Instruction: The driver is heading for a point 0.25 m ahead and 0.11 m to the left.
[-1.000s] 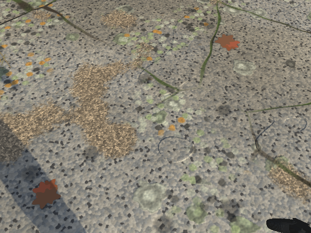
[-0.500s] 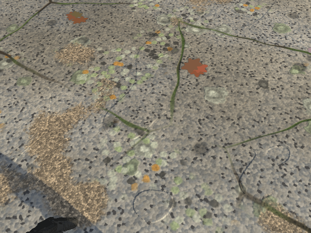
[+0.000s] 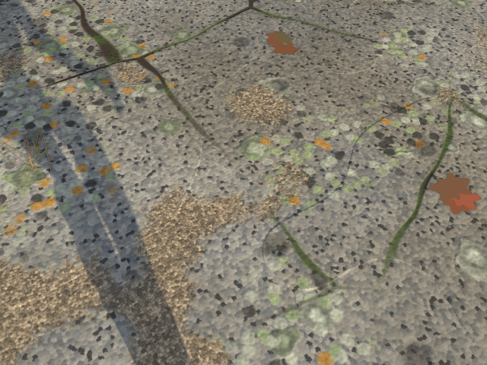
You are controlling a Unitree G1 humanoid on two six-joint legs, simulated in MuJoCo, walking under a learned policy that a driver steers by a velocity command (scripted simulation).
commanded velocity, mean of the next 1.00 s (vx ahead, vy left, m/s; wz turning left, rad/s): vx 0.14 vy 0.00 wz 0.15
